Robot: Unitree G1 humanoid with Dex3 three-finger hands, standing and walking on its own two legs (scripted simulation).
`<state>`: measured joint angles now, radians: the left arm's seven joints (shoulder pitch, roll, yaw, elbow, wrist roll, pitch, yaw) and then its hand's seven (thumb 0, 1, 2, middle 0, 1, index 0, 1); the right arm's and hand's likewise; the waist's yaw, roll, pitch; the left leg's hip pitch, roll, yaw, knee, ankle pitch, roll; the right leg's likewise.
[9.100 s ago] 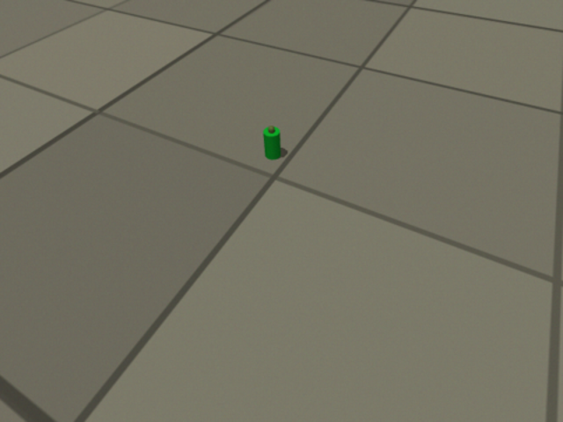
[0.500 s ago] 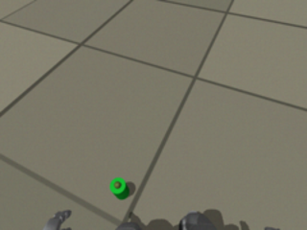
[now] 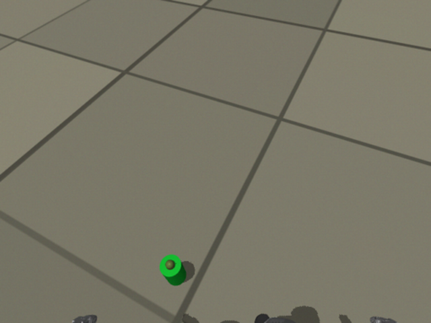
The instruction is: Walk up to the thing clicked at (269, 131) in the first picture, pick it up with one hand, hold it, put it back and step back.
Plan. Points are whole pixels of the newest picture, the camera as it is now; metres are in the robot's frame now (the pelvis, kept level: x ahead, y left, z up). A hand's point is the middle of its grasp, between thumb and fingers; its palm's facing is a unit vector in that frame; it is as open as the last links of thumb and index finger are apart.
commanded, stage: walk up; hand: left
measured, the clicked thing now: (173, 269) +0.38 +0.25 -0.68
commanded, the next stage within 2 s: none
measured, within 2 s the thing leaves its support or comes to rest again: neither
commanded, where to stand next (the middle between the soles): +0.02 +0.03 m, yaw -1 degrees
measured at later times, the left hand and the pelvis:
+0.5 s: hand out of the picture +0.04 +0.30 -0.16, palm faces -0.13 -0.93 -0.33, open 7.4 cm; pelvis -0.04 +0.03 +0.00, yaw -3 degrees
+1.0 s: hand out of the picture +0.13 +0.25 -0.15, palm faces -0.06 -0.92 -0.39, open 7.4 cm; pelvis -0.01 +0.00 -0.02, yaw -2 degrees
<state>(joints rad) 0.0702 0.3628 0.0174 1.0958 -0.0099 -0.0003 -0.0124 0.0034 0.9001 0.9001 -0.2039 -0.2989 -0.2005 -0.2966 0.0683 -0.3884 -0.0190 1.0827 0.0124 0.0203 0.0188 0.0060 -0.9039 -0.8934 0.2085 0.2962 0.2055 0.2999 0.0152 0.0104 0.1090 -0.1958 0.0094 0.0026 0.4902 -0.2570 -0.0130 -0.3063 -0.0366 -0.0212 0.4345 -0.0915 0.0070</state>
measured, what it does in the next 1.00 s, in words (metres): steps on the spot: right foot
